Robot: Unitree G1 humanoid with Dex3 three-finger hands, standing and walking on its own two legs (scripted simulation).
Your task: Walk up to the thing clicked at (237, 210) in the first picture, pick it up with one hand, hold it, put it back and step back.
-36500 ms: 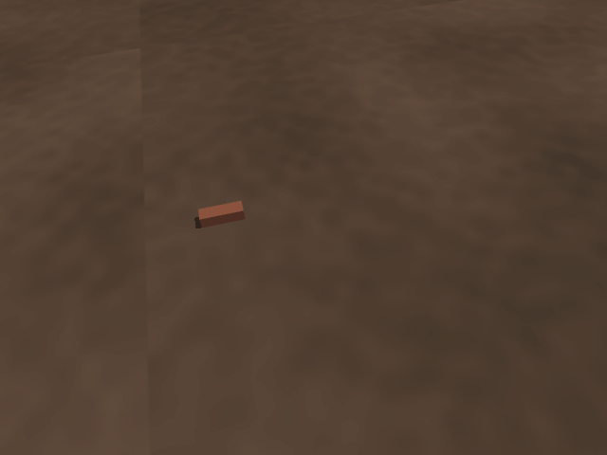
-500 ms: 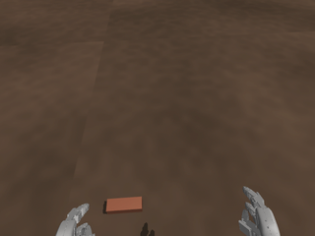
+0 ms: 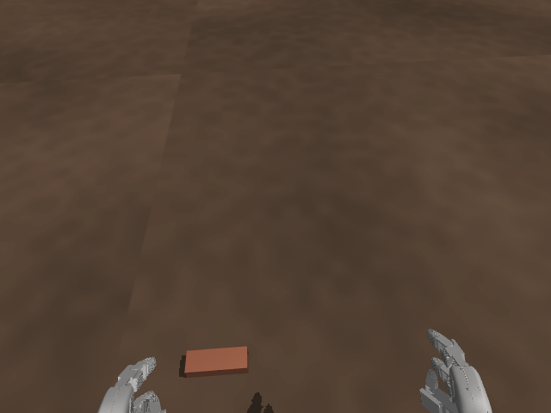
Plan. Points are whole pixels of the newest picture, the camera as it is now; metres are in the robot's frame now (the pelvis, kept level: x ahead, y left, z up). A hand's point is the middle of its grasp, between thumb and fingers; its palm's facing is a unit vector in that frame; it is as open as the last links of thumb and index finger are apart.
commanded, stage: home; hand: left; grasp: from above
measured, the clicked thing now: (217, 361) +0.43 +0.21 -0.69
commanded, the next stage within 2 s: stand in 0.46 s
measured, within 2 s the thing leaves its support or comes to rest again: neither
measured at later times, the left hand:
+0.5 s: hand out of the picture +0.16 +0.18 -0.05, palm faces +0.04 -0.98 -0.19, open 7.4 cm
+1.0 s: hand out of the picture +0.07 +0.24 -0.11, palm faces +0.03 -0.95 -0.31, open 7.4 cm
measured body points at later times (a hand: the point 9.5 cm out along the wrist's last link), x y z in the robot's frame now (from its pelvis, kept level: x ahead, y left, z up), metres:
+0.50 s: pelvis +0.00 +0.00 +0.00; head +0.01 +0.01 +0.45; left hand +0.16 +0.23 -0.03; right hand +0.16 -0.24 -0.06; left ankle +0.02 +0.10 -0.68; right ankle +0.00 -0.12 -0.68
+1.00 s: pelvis -0.01 +0.02 +0.05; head -0.01 +0.03 +0.50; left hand +0.07 +0.29 -0.08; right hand +0.08 -0.26 -0.07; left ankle +0.02 +0.10 -0.68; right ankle +0.00 -0.12 -0.68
